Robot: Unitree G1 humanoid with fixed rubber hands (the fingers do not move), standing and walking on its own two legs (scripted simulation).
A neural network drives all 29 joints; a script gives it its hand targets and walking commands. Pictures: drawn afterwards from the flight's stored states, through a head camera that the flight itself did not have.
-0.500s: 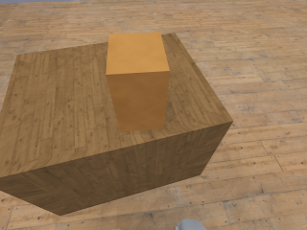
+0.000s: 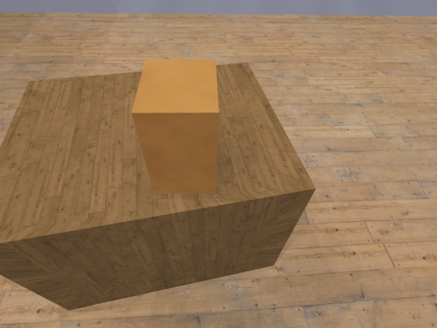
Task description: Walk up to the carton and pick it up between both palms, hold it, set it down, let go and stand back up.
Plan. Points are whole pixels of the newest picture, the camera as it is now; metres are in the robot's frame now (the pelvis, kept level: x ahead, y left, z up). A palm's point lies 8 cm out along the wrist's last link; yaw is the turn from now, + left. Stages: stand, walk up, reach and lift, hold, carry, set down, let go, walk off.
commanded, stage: walk up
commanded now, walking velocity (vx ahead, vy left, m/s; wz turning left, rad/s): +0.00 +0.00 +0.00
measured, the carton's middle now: (183, 131) +0.55 +0.12 +0.00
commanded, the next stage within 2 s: none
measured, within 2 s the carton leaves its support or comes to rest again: neither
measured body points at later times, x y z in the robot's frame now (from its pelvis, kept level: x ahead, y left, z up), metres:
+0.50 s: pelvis +0.04 +0.07 -0.01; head +0.06 +0.09 +0.43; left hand -0.07 +0.29 -0.17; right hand +0.10 -0.16 -0.16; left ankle +0.10 +0.21 -0.75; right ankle +0.00 -0.10 -0.74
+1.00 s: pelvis +0.08 +0.10 +0.00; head +0.09 +0.09 +0.45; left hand +0.08 +0.31 -0.16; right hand +0.07 -0.11 -0.16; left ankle +0.10 +0.21 -0.74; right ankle +0.04 -0.01 -0.74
